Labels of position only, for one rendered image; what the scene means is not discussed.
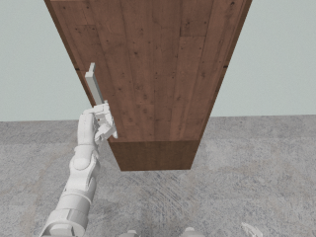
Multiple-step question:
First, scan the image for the right robot shin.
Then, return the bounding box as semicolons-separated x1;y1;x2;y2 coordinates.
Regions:
185;227;195;232

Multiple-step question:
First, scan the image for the left robot shin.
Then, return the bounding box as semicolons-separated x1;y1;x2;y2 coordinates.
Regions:
127;230;137;234

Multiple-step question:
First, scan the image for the cupboard door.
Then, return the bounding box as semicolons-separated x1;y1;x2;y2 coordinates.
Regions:
50;0;247;142

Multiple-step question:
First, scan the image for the handle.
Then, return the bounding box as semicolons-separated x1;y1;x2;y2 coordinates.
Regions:
85;62;108;106

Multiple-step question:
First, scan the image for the robot left hand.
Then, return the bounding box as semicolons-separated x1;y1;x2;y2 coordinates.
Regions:
77;103;119;149

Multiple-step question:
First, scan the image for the robot right hand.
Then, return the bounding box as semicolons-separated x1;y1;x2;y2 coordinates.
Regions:
240;222;263;237

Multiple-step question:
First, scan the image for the robot shin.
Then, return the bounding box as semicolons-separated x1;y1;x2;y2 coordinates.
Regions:
127;230;137;234
185;227;195;232

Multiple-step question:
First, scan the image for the robot left forearm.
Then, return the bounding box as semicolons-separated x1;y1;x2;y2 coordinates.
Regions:
39;144;101;237

